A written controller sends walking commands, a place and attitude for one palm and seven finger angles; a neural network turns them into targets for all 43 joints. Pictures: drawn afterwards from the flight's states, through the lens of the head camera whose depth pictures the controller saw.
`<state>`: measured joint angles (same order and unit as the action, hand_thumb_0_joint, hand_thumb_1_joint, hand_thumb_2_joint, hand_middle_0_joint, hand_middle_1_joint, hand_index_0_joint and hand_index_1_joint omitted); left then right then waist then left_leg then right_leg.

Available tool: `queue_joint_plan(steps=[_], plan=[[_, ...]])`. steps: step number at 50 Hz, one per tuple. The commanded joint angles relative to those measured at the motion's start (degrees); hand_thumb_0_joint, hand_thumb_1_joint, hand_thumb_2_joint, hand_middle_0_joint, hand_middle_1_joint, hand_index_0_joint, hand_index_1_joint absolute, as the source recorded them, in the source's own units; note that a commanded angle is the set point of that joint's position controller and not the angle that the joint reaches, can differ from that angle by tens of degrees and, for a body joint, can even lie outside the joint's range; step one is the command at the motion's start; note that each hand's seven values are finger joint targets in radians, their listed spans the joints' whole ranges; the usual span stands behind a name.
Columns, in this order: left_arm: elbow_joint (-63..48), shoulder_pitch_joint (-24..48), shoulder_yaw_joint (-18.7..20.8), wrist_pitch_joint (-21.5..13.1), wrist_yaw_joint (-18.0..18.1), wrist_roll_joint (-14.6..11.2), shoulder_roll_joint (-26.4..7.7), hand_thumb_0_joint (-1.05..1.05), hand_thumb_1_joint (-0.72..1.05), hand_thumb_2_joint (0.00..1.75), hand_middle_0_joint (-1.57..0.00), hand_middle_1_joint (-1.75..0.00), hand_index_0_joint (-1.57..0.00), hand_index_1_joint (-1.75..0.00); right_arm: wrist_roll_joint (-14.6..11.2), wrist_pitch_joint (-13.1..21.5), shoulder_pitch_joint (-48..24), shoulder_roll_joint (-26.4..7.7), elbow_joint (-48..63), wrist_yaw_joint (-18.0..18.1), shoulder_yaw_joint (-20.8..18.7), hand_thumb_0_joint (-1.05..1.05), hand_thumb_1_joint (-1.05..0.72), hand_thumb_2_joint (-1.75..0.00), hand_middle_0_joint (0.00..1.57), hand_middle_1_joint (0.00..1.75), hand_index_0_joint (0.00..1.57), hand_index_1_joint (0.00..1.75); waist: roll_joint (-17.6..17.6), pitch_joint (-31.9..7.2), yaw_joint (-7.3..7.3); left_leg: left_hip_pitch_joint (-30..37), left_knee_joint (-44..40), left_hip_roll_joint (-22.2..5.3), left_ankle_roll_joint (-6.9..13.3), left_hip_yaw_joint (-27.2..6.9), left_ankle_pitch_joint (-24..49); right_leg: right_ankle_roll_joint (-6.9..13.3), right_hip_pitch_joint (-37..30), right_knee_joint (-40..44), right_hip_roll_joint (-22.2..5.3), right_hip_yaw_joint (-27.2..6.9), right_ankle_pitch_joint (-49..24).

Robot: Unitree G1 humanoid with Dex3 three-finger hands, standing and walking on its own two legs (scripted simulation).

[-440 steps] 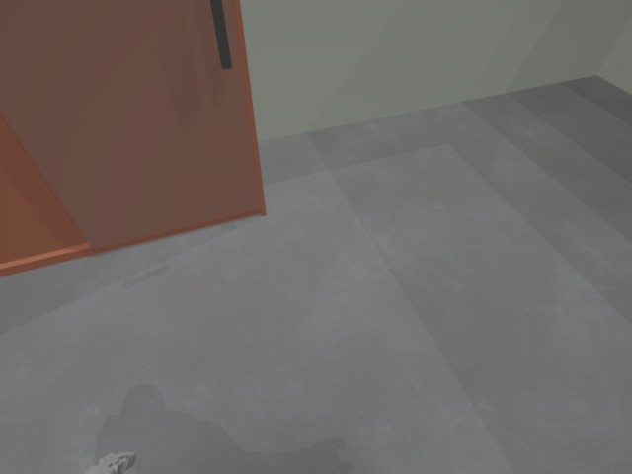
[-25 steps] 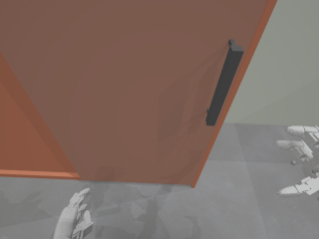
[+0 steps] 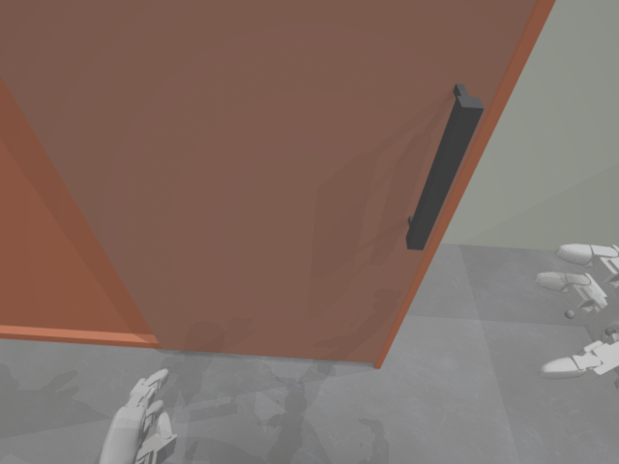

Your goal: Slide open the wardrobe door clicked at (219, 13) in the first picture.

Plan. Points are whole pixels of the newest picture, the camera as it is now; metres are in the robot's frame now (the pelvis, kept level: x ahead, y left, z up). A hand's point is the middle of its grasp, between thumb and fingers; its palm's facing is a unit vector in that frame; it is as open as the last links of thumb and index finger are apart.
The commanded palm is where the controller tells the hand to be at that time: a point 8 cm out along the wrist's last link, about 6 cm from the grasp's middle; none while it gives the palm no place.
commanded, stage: raise the hand with hooked fingers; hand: right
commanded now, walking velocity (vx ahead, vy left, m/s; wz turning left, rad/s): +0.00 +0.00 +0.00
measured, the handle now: (434, 176) +0.52 -0.17 +0.10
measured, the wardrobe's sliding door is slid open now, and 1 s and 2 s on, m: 0.00 0.00 0.00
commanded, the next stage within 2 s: move the hooked fingers beside the handle in 0.02 s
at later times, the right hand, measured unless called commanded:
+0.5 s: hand (548, 283) +0.32 -0.27 +0.11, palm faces +0.07 +1.00 -0.01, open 14.0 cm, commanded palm +0.29 -0.32 +0.11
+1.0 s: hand (514, 242) +0.38 -0.25 +0.10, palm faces +0.05 +1.00 -0.01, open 14.0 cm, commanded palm +0.36 -0.30 +0.10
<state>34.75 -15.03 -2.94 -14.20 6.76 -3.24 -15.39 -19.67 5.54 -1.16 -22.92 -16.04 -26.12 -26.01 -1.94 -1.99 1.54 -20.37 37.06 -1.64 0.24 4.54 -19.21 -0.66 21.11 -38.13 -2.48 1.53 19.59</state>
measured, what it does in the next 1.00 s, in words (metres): stands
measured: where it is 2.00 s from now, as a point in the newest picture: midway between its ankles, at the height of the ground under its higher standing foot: outside the picture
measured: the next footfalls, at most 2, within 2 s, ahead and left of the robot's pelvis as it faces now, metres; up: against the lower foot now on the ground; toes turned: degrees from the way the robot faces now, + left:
none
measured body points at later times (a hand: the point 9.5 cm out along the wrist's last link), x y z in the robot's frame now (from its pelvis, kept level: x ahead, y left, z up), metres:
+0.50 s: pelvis +0.00 +0.00 +0.00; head +0.02 +0.00 +0.45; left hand +0.15 +0.25 -0.08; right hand +0.31 -0.33 +0.11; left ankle +0.00 +0.12 -0.72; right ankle +0.00 -0.13 -0.72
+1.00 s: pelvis +0.00 -0.01 +0.00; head +0.04 +0.00 +0.45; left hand +0.11 +0.25 -0.10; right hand +0.38 -0.31 +0.11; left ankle +0.00 +0.12 -0.72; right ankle +0.00 -0.13 -0.72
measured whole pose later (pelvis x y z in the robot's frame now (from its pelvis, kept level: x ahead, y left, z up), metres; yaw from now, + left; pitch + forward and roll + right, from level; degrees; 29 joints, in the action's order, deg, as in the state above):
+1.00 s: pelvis +0.00 -0.01 +0.00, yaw +1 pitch +7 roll +1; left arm 35.6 -18.2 -2.4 -7.9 5.2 -2.7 -15.4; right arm -13.7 9.8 -23.7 -24.9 -38.9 -21.8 -24.3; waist -1.1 -2.9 -2.0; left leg -26.2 38.4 -1.6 -0.1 3.3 -19.2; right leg -0.2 26.4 -39.6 -2.5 2.6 20.1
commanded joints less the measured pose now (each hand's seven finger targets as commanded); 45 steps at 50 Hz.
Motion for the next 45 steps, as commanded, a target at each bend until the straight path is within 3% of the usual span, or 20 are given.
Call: queue_joint_plan(steps=[1,6,7,9,10,13,15,18,20,24,25,29,30,33,35,38,40,41,45], plan=[[-9.0,4.0,3.1,-3.2,0.9,0.0,-7.6,0.0,0.9,0.9,-0.2,-0.3,-0.2,-0.3,-1.9,3.1,-12.2,-15.4,11.4,-0.4,-5.3,0.0,0.5,-0.3,0.3,1.2,0.3,1.2,-0.6,-11.0,-0.04,4.1,-5.2,1.8,0.4,-1.8,14.5,2.1,-4.8,5.2,2.3,-1.5,-13.1],[-8.9,4.3,3.0,-2.9,0.8,-0.1,-7.7,0.0,0.9,0.9,-0.2,-0.3,-0.2,-0.3,-2.1,3.3,-12.9,-15.0,10.3,-0.6,-4.9,0.0,0.5,-0.3,0.3,1.2,0.3,1.2,-0.2,-10.1,-0.14,3.5,-5.3,1.6,0.4,-2.2,13.4,2.0,-3.5,4.8,2.3,-1.3,-11.9],[-8.6,4.4,3.0,-2.8,0.9,-0.2,-7.7,0.0,0.9,0.9,-0.2,-0.3,-0.2,-0.3,-1.8,3.4,-15.8,-14.6,10.1,-0.5,-3.8,0.0,0.5,-0.3,0.3,1.2,0.3,1.2,-1.0,-9.2,-0.73,2.5,-5.5,1.6,0.4,-2.1,12.3,2.0,-3.6,5.0,2.3,-1.3,-11.0],[-8.1,4.3,3.0,-2.9,1.3,-0.2,-7.6,0.0,0.9,0.9,-0.2,-0.3,-0.2,-0.3,-1.1,3.8,-20.2,-14.9,9.9,-0.1,-3.1,0.0,0.5,-0.3,0.3,1.2,0.3,1.2,-3.1,-9.6,-1.35,1.2,-5.5,1.6,0.4,-2.1,10.9,2.0,-4.5,4.9,2.4,-1.6,-10.1],[-7.9,4.0,3.0,-2.8,1.3,0.0,-7.7,0.0,0.9,0.9,-0.2,-0.3,-0.2,-0.3,-1.0,4.1,-21.4,-15.8,9.9,0.1,-3.4,0.0,0.5,-0.3,0.3,1.2,0.3,1.2,-2.1,-9.8,-1.33,1.9,-5.5,1.7,0.6,-2.2,11.0,2.0,-4.5,4.9,2.2,-1.8,-10.4],[-7.8,3.8,2.9,-2.8,1.5,-0.1,-7.5,0.0,0.9,0.9,-0.2,-0.3,-0.2,-0.3,-0.2,4.6,-23.7,-14.1,9.0,0.4,-1.4,0.0,0.5,-0.3,0.3,1.2,0.3,1.2,-3.1,-11.9,-1.6,1.8,-5.0,1.6,0.6,-1.9,11.7,2.0,-5.6,5.0,2.4,-2.0,-10.9],[-7.2,3.2,3.0,-2.4,1.4,0.1,-7.9,0.0,0.9,0.9,-0.2,-0.3,-0.2,-0.3,0.2,4.6,-23.1,-16.7,6.5,0.8,-3.3,0.0,0.5,-0.3,0.3,1.2,0.3,1.2,-1.4,-12.0,-1.17,2.7,-5.0,1.7,0.7,-2.0,12.3,2.0,-4.8,4.7,2.2,-2.0,-11.7],[-7.3,3.4,2.9,-1.8,1.2,-0.1,-7.7,0.0,0.9,0.9,-0.2,-0.3,-0.2,-0.3,0.3,4.2,-24.0,-15.9,2.9,0.9,-3.0,0.0,0.5,-0.3,0.3,1.2,0.3,1.2,-1.7,-11.1,-1.21,2.3,-4.9,1.4,0.6,-2.1,12.8,1.9,-3.5,4.9,2.3,-1.6,-11.3],[-7.3,2.7,3.0,-1.2,1.0,0.2,-8.2,0.0,0.9,0.9,-0.2,-0.3,-0.2,-0.3,0.3,4.0,-24.4,-18.6,0.1,1.0,-5.2,0.0,0.5,-0.3,0.3,1.2,0.3,1.2,1.0,-11.1,-0.63,3.3,-4.7,1.4,0.7,-2.3,13.0,2.0,-1.9,4.7,2.2,-1.6,-11.6],[-7.8,2.3,3.2,-0.5,0.7,0.1,-8.0,0.0,0.9,0.9,-0.2,-0.3,-0.2,-0.3,1.0,5.2,-28.1,-18.2,0.0,0.8,-4.2,0.0,0.5,-0.3,0.3,1.2,0.3,1.2,-3.1,-13.9,-1.16,2.8,-4.0,1.4,0.8,-2.4,14.1,1.9,-3.2,4.2,2.4,-1.2,-12.4],[-8.1,1.8,3.3,-0.3,0.5,0.2,-8.2,0.0,0.9,0.9,-0.2,-0.3,-0.2,-0.3,0.8,5.4,-27.6,-18.7,-0.4,0.7,-4.6,0.0,0.5,-0.3,0.3,1.2,0.3,1.2,-1.5,-14.2,-1.0,3.6,-3.8,1.5,0.8,-2.6,14.8,2.0,-2.7,3.9,2.3,-1.1,-12.9],[-7.3,0.6,3.5,0.3,0.6,-0.1,-8.4,0.0,0.9,0.9,-0.2,-0.3,-0.2,-0.3,1.4,6.0,-33.1,-17.1,-2.9,0.4,-1.9,0.0,0.5,-0.3,0.3,1.2,0.3,1.2,-2.9,-13.7,-2.56,0.6,-3.8,1.6,0.6,-2.3,13.2,2.0,-2.7,3.8,2.2,-1.3,-11.3],[-7.4,0.2,3.6,0.4,0.6,0.0,-8.5,0.0,0.9,0.9,-0.2,-0.3,-0.2,-0.3,1.4,6.1,-34.1,-16.7,-3.2,0.4,-1.2,0.0,0.5,-0.3,0.3,1.2,0.3,1.2,-1.7,-14.0,-2.62,0.9,-3.7,1.8,0.8,-2.2,13.3,2.1,-3.0,3.7,2.1,-1.5,-11.7],[-6.9,-0.5,3.8,0.7,0.5,-0.1,-8.5,0.0,0.9,0.9,-0.2,-0.3,-0.2,-0.3,1.9,6.2,-35.4,-16.1,-4.1,1.2,-0.5,0.0,0.5,-0.3,0.3,1.2,0.3,1.2,-2.3,-14.9,-2.85,0.3,-3.6,1.9,0.8,-2.0,14.1,2.1,-3.7,3.8,2.2,-1.6,-12.5],[-6.5,-1.2,3.9,1.2,0.4,0.1,-8.9,0.0,0.9,0.9,-0.2,-0.3,-0.2,-0.3,2.2,6.3,-35.7,-18.6,-5.6,2.0,-2.4,0.0,0.5,-0.3,0.3,1.2,0.3,1.2,-0.8,-15.1,-2.22,1.3,-3.3,1.9,1.0,-2.0,13.7,2.0,-2.7,3.9,2.0,-1.9,-12.6],[-6.8,-1.3,3.9,1.8,-0.1,0.2,-8.3,0.0,0.9,0.9,-0.2,-0.3,-0.2,-0.3,3.1,6.7,-37.1,-16.9,-4.4,3.2,-1.0,0.0,0.5,-0.3,0.3,1.2,0.3,1.2,-3.7,-16.8,-2.22,1.2,-2.9,1.9,1.0,-1.9,15.9,1.9,-4.2,3.9,2.1,-1.8,-14.8],[-6.3,-2.1,3.8,2.4,-0.1,0.3,-8.7,0.0,0.9,0.9,-0.2,-0.3,-0.2,-0.3,3.1,6.5,-37.7,-17.2,-7.7,3.8,-1.2,0.0,0.5,-0.3,0.3,1.2,0.3,1.2,0.5,-14.9,-2.72,1.1,-3.1,2.1,0.8,-1.8,15.8,2.1,-2.4,3.8,1.9,-1.7,-14.2],[-6.0,-2.2,3.9,2.7,-0.2,0.2,-8.9,0.0,0.9,0.9,-0.2,-0.3,-0.2,-0.3,3.6,6.7,-39.2,-18.9,-8.5,4.2,-2.5,0.0,0.5,-0.3,0.3,1.2,0.3,1.2,0.0,-14.9,-2.8,0.9,-3.0,2.1,0.8,-1.8,15.6,2.0,-2.1,4.0,1.8,-1.8,-13.8],[-6.4,-2.9,4.0,3.7,-0.5,0.5,-8.8,0.0,0.9,0.9,-0.2,-0.3,-0.2,-0.3,4.5,7.6,-40.4,-19.4,-9.7,4.6,-2.6,0.0,0.5,-0.3,0.3,1.2,0.3,1.2,-1.8,-17.3,-2.47,2.2,-2.3,2.0,0.9,-2.3,17.4,2.1,-2.3,3.2,2.0,-1.2,-15.5]])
